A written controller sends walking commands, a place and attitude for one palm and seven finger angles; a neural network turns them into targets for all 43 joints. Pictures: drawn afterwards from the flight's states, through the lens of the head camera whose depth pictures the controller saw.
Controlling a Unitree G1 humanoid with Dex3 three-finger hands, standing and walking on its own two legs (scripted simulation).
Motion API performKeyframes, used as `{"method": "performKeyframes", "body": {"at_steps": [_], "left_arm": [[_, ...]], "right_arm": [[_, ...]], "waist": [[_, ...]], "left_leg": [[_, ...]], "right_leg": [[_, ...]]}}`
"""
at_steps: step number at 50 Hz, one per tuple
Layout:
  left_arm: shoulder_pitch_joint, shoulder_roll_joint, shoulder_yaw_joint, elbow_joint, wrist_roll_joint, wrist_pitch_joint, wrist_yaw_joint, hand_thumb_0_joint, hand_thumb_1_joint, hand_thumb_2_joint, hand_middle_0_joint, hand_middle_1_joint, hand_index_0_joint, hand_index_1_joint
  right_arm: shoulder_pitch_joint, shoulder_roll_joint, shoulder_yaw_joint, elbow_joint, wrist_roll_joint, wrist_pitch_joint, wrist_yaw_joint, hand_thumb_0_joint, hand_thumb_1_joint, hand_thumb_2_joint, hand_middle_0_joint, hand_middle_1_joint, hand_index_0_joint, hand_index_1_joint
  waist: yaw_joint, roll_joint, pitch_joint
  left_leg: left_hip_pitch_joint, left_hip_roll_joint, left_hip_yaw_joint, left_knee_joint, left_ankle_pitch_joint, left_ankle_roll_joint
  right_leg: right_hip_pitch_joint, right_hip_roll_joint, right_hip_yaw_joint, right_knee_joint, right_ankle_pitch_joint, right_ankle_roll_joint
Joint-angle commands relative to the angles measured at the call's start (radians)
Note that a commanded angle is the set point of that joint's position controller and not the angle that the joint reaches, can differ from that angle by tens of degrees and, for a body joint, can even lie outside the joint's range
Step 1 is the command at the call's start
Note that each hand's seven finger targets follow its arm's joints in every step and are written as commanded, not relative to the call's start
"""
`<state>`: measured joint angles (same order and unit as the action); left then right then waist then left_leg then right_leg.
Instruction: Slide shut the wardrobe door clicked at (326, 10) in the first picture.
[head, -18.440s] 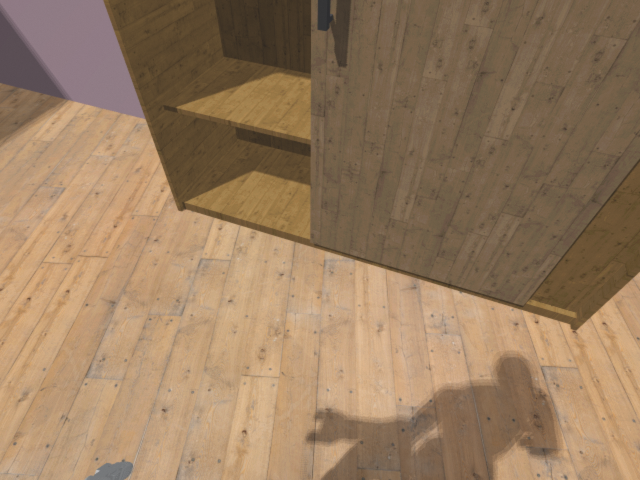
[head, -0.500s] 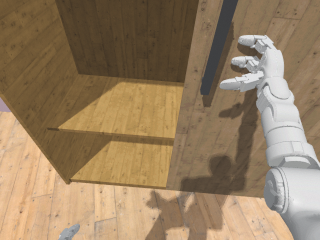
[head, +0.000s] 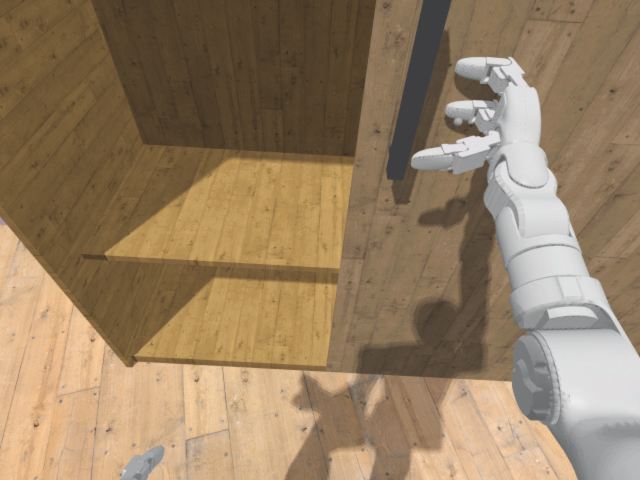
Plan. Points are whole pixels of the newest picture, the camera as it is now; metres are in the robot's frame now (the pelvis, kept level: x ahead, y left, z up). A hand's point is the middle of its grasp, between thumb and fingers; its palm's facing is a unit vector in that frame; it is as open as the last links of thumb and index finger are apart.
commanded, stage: slide the fingers in behind the handle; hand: right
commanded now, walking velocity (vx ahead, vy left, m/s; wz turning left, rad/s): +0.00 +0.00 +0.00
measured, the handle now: (412, 85) +0.51 -0.08 +0.25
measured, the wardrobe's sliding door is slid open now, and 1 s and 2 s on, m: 0.62 0.62 0.62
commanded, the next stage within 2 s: grip the handle and tug to test in 1.86 s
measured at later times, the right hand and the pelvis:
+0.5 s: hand (390, 125) +0.46 -0.05 +0.22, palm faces +0.01 +1.00 +0.00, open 14.0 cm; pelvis +0.01 +0.01 +0.00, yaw +3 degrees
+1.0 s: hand (387, 126) +0.46 -0.05 +0.22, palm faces +0.02 +1.00 -0.01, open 14.2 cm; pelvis +0.04 +0.03 +0.01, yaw +2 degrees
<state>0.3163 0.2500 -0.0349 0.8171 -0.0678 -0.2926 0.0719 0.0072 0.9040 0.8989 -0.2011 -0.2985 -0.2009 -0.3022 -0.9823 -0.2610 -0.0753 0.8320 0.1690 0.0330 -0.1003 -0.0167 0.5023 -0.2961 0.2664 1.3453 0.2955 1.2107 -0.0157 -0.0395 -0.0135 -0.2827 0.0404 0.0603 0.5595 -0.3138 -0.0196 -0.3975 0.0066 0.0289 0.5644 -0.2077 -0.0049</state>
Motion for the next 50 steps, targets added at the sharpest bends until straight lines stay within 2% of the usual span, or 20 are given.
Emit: {"method": "performKeyframes", "body": {"at_steps": [1,3,5,8,12,13,16,17,18,19,20,22,23,27,30,37,38,45,49,50], "left_arm": [[-0.013,0.133,0.04,-0.101,-0.006,-0.064,0.009,0.0,0.9,0.9,-0.2,-0.3,-0.2,-0.3],[-0.011,0.135,0.038,-0.094,-0.002,-0.062,0.013,0.0,0.9,0.9,-0.2,-0.3,-0.2,-0.3],[-0.017,0.128,0.038,-0.101,-0.004,-0.068,0.007,0.0,0.9,0.9,-0.2,-0.3,-0.2,-0.3],[-0.018,0.13,0.037,-0.101,0.001,-0.061,0.009,0.0,0.9,0.9,-0.2,-0.3,-0.2,-0.3],[-0.035,0.121,0.038,-0.117,-0.001,-0.066,-0.001,0.0,0.9,0.9,-0.2,-0.3,-0.2,-0.3],[-0.037,0.117,0.037,-0.118,0.004,-0.062,-0.004,0.0,0.9,0.9,-0.2,-0.3,-0.2,-0.3],[-0.041,0.116,0.037,-0.129,0.013,-0.045,-0.013,0.0,0.9,0.9,-0.2,-0.3,-0.2,-0.3],[-0.039,0.119,0.038,-0.134,0.019,-0.035,-0.016,0.0,0.9,0.9,-0.2,-0.3,-0.2,-0.3],[-0.038,0.123,0.037,-0.138,0.03,-0.018,-0.02,0.0,0.9,0.9,-0.2,-0.3,-0.2,-0.3],[-0.054,0.109,0.033,-0.166,0.032,-0.006,-0.03,0.0,0.9,0.9,-0.2,-0.3,-0.2,-0.3],[-0.068,0.099,0.035,-0.185,0.034,0.001,-0.038,0.0,0.9,0.9,-0.2,-0.3,-0.2,-0.3],[-0.093,0.094,0.04,-0.208,0.022,0.022,-0.044,0.0,0.9,0.9,-0.2,-0.3,-0.2,-0.3],[-0.095,0.098,0.042,-0.211,0.022,0.034,-0.043,0.0,0.9,0.9,-0.2,-0.3,-0.2,-0.3],[-0.115,0.095,0.047,-0.234,0.008,0.057,-0.032,0.0,0.9,0.9,-0.2,-0.3,-0.2,-0.3],[-0.122,0.096,0.048,-0.241,0.013,0.07,-0.027,0.0,0.9,0.9,-0.2,-0.3,-0.2,-0.3],[-0.14,0.088,0.05,-0.248,0.01,0.104,-0.03,0.0,0.9,0.9,-0.2,-0.3,-0.2,-0.3],[-0.145,0.089,0.05,-0.247,0.013,0.113,-0.03,0.0,0.9,0.9,-0.2,-0.3,-0.2,-0.3],[-0.161,0.085,0.054,-0.259,0.013,0.14,-0.035,0.0,0.9,0.9,-0.2,-0.3,-0.2,-0.3],[-0.181,0.084,0.053,-0.269,0.014,0.156,-0.037,0.0,0.9,0.9,-0.2,-0.3,-0.2,-0.3],[-0.185,0.081,0.052,-0.271,0.014,0.158,-0.037,0.0,0.9,0.9,-0.2,-0.3,-0.2,-0.3]], "right_arm": [[-0.651,0.164,0.123,-0.22,0.025,-0.038,0.069,0.0,0.5,-0.3,0.3,1.2,0.3,1.2],[-0.634,0.142,0.111,-0.205,0.024,-0.039,0.065,0.0,0.5,-0.3,0.3,1.2,0.3,1.2],[-0.66,0.186,0.139,-0.24,0.021,-0.045,0.065,0.0,0.5,-0.3,0.3,1.2,0.3,1.2],[-0.611,0.149,0.11,-0.213,0.025,-0.039,0.069,0.0,0.5,-0.3,0.3,1.2,0.3,1.2],[-0.631,0.189,0.138,-0.271,0.021,-0.046,0.076,0.0,0.5,-0.3,0.3,1.2,0.3,1.2],[-0.597,0.184,0.127,-0.264,0.025,-0.044,0.075,0.0,0.5,-0.3,0.3,1.2,0.3,1.2],[-0.546,0.071,0.001,-0.249,0.031,-0.034,0.05,0.0,0.5,-0.3,0.3,1.2,0.3,1.2],[-0.529,-0.006,-0.071,-0.251,0.025,-0.034,0.03,0.0,0.5,-0.3,0.3,1.2,0.3,1.2],[-0.462,-0.124,-0.171,-0.246,0.001,-0.04,0.001,0.0,0.5,-0.3,0.3,1.2,0.3,1.2],[-0.435,-0.125,-0.183,-0.295,-0.019,-0.048,-0.018,0.0,0.5,-0.3,0.3,1.2,0.3,1.2],[-0.413,-0.114,-0.173,-0.354,-0.036,-0.057,-0.035,0.0,0.5,-0.3,0.3,1.2,0.3,1.2],[-0.371,-0.049,-0.102,-0.386,-0.056,-0.052,-0.025,0.0,0.5,-0.3,0.3,1.2,0.3,1.2],[-0.352,-0.064,-0.107,-0.38,-0.06,-0.046,-0.022,0.0,0.5,-0.3,0.3,1.2,0.3,1.2],[-0.375,-0.005,-0.059,-0.468,-0.031,-0.001,0.003,0.0,0.5,-0.3,0.3,1.2,0.3,1.2],[-0.304,-0.04,-0.102,-0.514,-0.02,0.03,0.003,0.0,0.5,-0.3,0.3,1.2,0.3,1.2],[-0.249,0.031,-0.042,-0.584,-0.015,0.084,0.007,0.0,0.5,-0.3,0.3,1.2,0.3,1.2],[-0.229,0.025,-0.043,-0.578,-0.018,0.092,0.005,0.0,0.5,-0.3,0.3,1.2,0.3,1.2],[-0.22,0.083,0.003,-0.658,-0.013,0.115,0.004,0.0,0.5,-0.3,0.3,1.2,0.3,1.2],[-0.175,0.097,0.011,-0.67,-0.01,0.125,0.008,0.0,0.5,-0.3,0.3,1.2,0.3,1.2],[-0.198,0.115,0.028,-0.693,-0.01,0.127,0.009,0.0,0.5,-0.3,0.3,1.2,0.3,1.2]], "waist": [[0.167,0.011,-0.233],[0.16,0.03,-0.226],[0.166,-0.006,-0.245],[0.149,0.041,-0.246],[0.148,0.0,-0.274],[0.135,0.003,-0.263],[0.095,0.058,-0.299],[0.078,0.09,-0.318],[0.038,0.088,-0.326],[0.027,0.071,-0.343],[0.024,0.077,-0.355],[0.04,0.12,-0.298],[0.037,0.126,-0.272],[0.057,0.077,-0.289],[0.041,0.089,-0.323],[0.051,0.097,-0.312],[0.042,0.083,-0.303],[0.054,0.072,-0.339],[0.049,0.108,-0.326],[0.055,0.081,-0.33]], "left_leg": [[-0.216,-0.059,-0.016,-0.113,0.041,0.036],[-0.194,-0.056,-0.016,-0.117,0.039,0.038],[-0.211,-0.058,-0.014,-0.107,0.053,0.038],[-0.177,-0.056,-0.013,-0.111,0.06,0.04],[-0.186,-0.057,-0.008,-0.099,0.089,0.04],[-0.165,-0.055,-0.006,-0.104,0.093,0.043],[-0.119,-0.06,-0.004,-0.107,0.105,0.038],[-0.084,-0.059,-0.007,-0.11,0.118,0.035],[-0.028,-0.056,-0.007,-0.112,0.124,0.038],[-0.004,-0.057,-0.009,-0.109,0.158,0.035],[0.026,-0.056,-0.013,-0.11,0.198,0.033],[0.019,-0.06,-0.013,-0.119,0.215,0.028],[0.028,-0.058,-0.012,-0.129,0.2,0.031],[0.019,-0.067,-0.019,-0.147,0.22,0.027],[0.069,-0.065,-0.022,-0.153,0.277,0.025],[0.082,-0.066,-0.015,-0.154,0.381,0.023],[0.097,-0.062,-0.013,-0.155,0.384,0.028],[0.103,-0.062,-0.012,-0.14,0.491,0.027],[0.116,-0.06,-0.01,-0.133,0.546,0.023],[0.109,-0.059,-0.01,-0.132,0.543,0.025]], "right_leg": [[0.352,-0.02,0.037,-0.105,-0.129,-0.011],[0.334,-0.02,0.034,-0.106,-0.126,-0.01],[0.364,-0.017,0.039,-0.103,-0.112,-0.008],[0.341,-0.015,0.039,-0.101,-0.092,-0.01],[0.39,-0.012,0.049,-0.093,-0.051,-0.006],[0.368,-0.008,0.044,-0.093,-0.041,-0.006],[0.343,-0.004,0.037,-0.097,-0.002,-0.008],[0.325,-0.003,0.026,-0.096,0.025,-0.012],[0.29,-0.003,0.019,-0.104,0.055,-0.011],[0.291,-0.004,0.004,-0.106,0.098,-0.013],[0.294,-0.003,-0.012,-0.1,0.135,-0.017],[0.283,-0.007,-0.032,-0.099,0.129,-0.026],[0.267,-0.008,-0.031,-0.102,0.115,-0.027],[0.323,-0.007,-0.043,-0.104,0.116,-0.031],[0.329,-0.002,-0.05,-0.105,0.158,-0.034],[0.36,0.005,-0.058,-0.098,0.23,-0.04],[0.355,0.007,-0.059,-0.096,0.239,-0.038],[0.405,0.012,-0.056,-0.081,0.316,-0.041],[0.397,0.014,-0.059,-0.076,0.346,-0.042],[0.411,0.015,-0.059,-0.073,0.346,-0.041]]}}
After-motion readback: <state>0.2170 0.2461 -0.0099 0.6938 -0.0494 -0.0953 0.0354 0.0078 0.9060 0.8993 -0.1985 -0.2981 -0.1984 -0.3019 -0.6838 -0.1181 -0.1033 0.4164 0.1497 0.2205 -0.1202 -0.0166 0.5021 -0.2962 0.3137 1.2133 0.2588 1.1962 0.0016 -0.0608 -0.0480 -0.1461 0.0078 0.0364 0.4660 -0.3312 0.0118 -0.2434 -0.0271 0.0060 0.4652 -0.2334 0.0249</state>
